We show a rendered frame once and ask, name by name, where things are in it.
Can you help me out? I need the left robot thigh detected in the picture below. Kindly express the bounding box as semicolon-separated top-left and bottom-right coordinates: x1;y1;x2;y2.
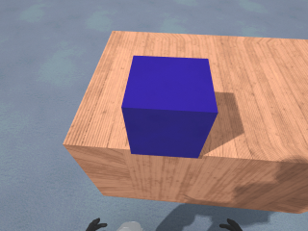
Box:
116;221;144;231

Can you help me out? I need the pedestal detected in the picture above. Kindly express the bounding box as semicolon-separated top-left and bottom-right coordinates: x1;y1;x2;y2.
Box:
63;31;308;214

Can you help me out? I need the carton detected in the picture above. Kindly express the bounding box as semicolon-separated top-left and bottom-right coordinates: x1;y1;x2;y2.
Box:
121;55;218;159

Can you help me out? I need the left robot hand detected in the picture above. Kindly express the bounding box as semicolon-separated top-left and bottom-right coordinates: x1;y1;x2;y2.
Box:
86;218;108;231

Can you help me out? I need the right robot hand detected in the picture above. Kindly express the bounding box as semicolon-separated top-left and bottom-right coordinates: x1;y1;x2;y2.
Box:
219;218;243;231

